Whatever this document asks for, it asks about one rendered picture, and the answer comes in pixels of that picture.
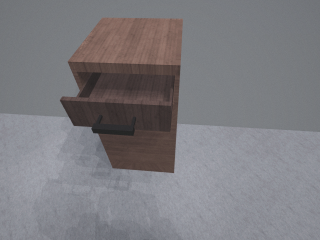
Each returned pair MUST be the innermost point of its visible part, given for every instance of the cabinet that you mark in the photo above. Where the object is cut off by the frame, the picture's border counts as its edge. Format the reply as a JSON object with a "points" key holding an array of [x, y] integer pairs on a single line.
{"points": [[148, 46]]}

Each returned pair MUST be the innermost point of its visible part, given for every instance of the handle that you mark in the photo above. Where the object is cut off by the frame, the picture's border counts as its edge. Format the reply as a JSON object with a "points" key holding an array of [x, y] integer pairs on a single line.
{"points": [[113, 129]]}

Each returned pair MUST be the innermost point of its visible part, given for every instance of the drawer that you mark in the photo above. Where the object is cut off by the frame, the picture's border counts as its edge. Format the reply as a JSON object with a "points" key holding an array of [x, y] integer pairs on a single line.
{"points": [[119, 97]]}

